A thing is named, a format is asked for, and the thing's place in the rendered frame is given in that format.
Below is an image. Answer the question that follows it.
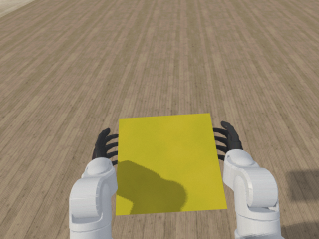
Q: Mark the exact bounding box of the carton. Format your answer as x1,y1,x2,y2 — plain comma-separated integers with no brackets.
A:
115,113,227,216

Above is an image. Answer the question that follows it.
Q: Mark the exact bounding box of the robot left hand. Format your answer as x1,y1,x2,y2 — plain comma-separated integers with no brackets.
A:
92,128,119,166

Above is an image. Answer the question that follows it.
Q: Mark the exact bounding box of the robot left forearm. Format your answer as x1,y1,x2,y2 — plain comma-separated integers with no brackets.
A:
69,157,118,239

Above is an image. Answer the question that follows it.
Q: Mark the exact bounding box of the robot right hand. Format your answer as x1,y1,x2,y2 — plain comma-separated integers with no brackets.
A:
213,121,243,161

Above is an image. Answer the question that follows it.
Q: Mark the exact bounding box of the robot right forearm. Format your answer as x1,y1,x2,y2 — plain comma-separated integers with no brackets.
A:
222,149,284,239

